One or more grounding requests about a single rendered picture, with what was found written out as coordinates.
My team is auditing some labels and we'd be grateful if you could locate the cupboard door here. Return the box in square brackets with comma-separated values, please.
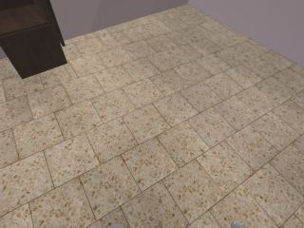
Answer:
[39, 0, 66, 47]

